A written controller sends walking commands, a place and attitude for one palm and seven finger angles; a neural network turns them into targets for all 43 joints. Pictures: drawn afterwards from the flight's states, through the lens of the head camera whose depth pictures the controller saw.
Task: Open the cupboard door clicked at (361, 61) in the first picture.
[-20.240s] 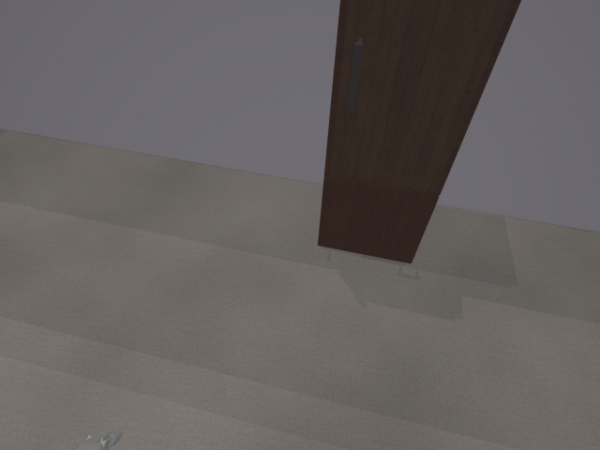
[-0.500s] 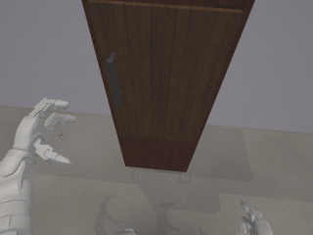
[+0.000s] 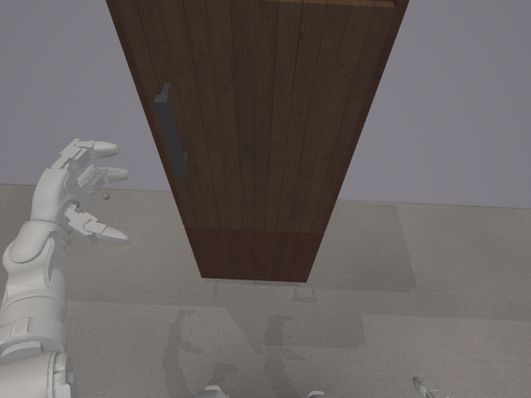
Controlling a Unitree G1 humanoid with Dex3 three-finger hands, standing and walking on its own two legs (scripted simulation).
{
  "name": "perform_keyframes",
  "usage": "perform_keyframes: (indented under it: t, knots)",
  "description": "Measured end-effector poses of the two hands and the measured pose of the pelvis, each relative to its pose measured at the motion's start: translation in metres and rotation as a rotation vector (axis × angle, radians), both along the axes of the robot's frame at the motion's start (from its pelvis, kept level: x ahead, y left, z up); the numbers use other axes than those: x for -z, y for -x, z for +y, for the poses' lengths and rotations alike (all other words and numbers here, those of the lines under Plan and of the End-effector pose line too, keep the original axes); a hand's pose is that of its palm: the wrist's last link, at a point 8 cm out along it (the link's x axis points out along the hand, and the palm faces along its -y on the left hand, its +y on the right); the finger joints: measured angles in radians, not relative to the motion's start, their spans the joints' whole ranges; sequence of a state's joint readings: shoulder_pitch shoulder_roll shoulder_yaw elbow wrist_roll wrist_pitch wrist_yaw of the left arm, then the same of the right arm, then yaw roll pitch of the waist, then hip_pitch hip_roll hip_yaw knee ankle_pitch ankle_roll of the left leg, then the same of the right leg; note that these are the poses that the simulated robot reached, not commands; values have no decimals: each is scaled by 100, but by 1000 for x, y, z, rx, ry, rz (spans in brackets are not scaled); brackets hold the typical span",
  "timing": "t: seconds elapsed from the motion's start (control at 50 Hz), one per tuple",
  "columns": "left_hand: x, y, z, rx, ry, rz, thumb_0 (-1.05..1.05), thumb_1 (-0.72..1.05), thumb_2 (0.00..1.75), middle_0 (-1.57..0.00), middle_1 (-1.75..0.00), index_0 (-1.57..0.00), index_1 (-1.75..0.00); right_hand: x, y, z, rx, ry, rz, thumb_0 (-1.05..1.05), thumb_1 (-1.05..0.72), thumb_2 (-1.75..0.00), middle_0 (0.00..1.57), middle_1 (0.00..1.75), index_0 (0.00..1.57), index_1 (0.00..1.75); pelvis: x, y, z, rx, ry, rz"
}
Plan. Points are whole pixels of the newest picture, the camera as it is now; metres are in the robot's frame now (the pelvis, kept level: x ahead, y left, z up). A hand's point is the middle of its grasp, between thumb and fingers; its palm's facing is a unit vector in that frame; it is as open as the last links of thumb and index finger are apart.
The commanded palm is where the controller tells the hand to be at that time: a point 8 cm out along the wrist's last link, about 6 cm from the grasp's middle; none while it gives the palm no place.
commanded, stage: move the hooked fingers beside the handle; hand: left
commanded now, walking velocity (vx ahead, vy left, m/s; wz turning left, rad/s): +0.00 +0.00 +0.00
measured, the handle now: (175, 133) +0.54 +0.17 +0.06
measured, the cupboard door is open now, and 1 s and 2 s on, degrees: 0 0 0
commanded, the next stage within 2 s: slide the fingers in behind the handle in 1.60 s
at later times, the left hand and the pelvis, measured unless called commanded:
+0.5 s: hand (119, 168) +0.44 +0.24 +0.08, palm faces -0.03 -1.00 -0.01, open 14.0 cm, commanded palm +0.43 +0.29 +0.07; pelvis +0.00 +0.00 -0.01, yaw -1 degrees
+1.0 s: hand (139, 147) +0.50 +0.23 +0.07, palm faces -0.05 -1.00 -0.02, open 14.0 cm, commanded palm +0.47 +0.27 +0.07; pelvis +0.01 +0.01 -0.02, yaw -3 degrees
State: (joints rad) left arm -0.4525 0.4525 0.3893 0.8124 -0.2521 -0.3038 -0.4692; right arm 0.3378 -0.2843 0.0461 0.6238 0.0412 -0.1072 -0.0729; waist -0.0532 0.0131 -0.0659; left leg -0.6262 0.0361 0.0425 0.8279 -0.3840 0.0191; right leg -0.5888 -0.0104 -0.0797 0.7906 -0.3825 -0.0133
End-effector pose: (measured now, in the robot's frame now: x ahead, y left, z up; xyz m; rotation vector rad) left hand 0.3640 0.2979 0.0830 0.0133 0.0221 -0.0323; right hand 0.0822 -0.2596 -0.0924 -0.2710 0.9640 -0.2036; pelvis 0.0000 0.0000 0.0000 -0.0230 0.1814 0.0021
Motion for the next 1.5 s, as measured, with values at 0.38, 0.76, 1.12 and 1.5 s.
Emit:
perform_keyframes:
  t: [0.38, 0.76, 1.12, 1.5]
  knots:
    - [4, -45, -3, 2, 8, 17, -2, -50, 30, -30, -120, -30, -120, 8, 31, -7, 55, 13, 124, 1, -90, -90, 20, 30, 20, 30, 7, 2, -1, 9, 7, 52]
    - [8, -107, -16, 23, 4, 19, -2, -50, 30, -30, -120, -30, -120, 16, 84, -1, 135, 30, 303, 1, -90, -90, 20, 30, 20, 30, 18, 2, 8, 21, 22, 133]
    - [15, -105, -15, -7, 6, 1, -2, -49, 30, -30, -120, -30, -120, 17, 85, 12, 158, -16, 352, 1, -90, -90, 20, 30, 20, 30, 15, -9, 12, 36, 23, 135]
    - [16, -108, -25, 4, 1, 0, -2, -50, 30, -30, -120, -30, -120, 20, 55, 1, 104, 16, 278, 1, -90, -90, 20, 30, 20, 30, 19, -3, 9, 15, 26, 137]
